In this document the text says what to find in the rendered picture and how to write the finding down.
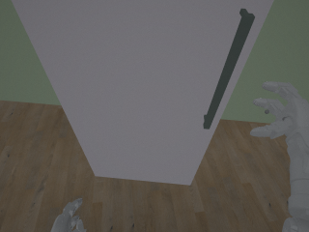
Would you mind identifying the robot right upper arm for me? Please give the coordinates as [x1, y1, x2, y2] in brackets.
[282, 217, 309, 232]

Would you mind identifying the robot left hand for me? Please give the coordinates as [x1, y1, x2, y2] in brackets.
[50, 198, 87, 232]

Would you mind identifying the robot right forearm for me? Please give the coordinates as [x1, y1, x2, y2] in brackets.
[285, 127, 309, 221]

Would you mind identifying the fridge door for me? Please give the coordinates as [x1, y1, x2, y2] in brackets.
[11, 0, 274, 186]

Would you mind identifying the handle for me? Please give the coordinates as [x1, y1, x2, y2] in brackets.
[203, 8, 255, 130]

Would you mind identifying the robot right hand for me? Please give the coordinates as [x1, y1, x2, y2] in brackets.
[250, 81, 309, 139]

